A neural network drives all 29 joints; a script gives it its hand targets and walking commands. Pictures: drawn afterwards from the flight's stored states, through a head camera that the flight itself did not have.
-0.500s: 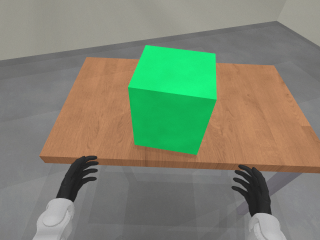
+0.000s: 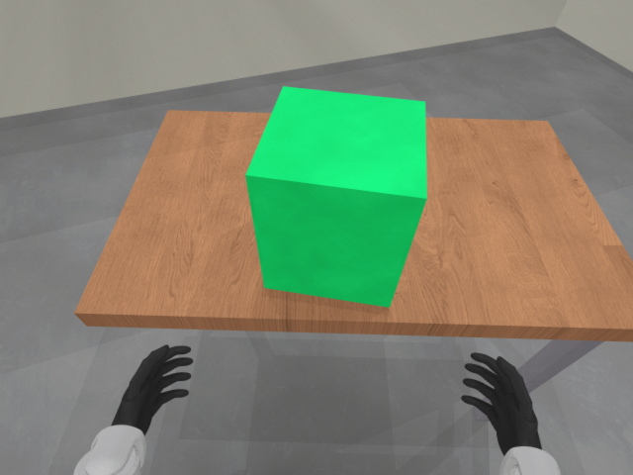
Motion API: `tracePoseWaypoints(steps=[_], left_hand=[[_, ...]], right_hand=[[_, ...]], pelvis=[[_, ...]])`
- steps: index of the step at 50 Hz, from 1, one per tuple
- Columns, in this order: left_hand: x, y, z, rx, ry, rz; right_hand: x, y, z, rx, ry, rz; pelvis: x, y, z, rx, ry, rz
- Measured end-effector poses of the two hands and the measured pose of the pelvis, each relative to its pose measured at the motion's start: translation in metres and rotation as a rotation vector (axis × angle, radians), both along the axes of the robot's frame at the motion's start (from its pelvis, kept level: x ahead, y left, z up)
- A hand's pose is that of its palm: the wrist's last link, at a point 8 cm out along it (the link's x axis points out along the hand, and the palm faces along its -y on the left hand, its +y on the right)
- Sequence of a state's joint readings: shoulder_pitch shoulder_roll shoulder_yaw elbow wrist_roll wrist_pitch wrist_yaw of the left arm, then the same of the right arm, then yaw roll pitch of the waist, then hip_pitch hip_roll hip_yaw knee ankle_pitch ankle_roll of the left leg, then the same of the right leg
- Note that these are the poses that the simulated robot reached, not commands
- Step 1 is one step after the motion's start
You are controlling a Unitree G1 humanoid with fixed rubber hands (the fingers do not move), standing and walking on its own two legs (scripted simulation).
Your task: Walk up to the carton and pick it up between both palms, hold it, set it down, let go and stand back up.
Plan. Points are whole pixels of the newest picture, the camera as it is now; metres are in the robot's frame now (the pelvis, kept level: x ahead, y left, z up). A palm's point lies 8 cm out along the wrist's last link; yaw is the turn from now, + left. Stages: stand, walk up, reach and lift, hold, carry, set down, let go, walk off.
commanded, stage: set down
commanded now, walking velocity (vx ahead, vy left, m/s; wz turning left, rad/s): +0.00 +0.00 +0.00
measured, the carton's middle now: (338, 201) +0.49 +0.00 +0.04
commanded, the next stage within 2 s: let go in 0.68 s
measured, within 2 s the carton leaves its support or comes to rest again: neither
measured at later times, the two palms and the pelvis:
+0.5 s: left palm (144, 445) +0.16 +0.24 -0.05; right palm (518, 462) +0.15 -0.21 -0.04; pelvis +0.00 +0.00 +0.00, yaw +0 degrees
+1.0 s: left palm (156, 449) +0.16 +0.23 -0.07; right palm (525, 456) +0.16 -0.24 -0.07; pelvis +0.02 -0.02 +0.00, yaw +0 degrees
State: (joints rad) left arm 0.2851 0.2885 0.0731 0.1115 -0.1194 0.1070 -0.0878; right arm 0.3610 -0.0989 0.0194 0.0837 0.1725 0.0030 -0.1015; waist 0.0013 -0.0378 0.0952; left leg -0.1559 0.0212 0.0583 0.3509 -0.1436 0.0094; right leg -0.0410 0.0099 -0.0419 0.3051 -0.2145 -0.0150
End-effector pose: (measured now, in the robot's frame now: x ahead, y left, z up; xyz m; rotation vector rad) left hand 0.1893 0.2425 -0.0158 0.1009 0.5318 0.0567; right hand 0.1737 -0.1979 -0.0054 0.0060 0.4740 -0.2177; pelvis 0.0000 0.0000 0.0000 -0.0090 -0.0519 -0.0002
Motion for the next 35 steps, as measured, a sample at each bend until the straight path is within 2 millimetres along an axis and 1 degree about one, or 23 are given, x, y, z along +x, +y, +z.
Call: tracePoseWaypoints(steps=[7, 15, 26, 35], left_hand=[[-0.01, 0.001, -0.016, 0.002, 0.072, 0.018], [-0.011, -0.003, -0.02, 0.003, 0.087, 0.013], [-0.027, -0.003, -0.04, 0.018, 0.185, 0.042], [-0.029, -0.009, -0.047, 0.035, 0.231, 0.052]], right_hand=[[-0.004, -0.002, -0.007, 0.006, 0.03, 0.017], [-0.012, -0.006, -0.02, 0.004, 0.078, 0.025], [-0.025, -0.013, -0.039, -0.008, 0.158, 0.063], [-0.02, -0.022, -0.05, -0.026, 0.189, 0.095]], pelvis=[[0.0, -0.001, 0.0, 0.0, 0.001, 0.0], [0.001, -0.001, 0.0, 0.0, 0.001, 0.0], [0.001, -0.003, 0.0, 0.003, 0.002, -0.001], [0.006, -0.009, -0.001, 0.01, 0.009, -0.001]])
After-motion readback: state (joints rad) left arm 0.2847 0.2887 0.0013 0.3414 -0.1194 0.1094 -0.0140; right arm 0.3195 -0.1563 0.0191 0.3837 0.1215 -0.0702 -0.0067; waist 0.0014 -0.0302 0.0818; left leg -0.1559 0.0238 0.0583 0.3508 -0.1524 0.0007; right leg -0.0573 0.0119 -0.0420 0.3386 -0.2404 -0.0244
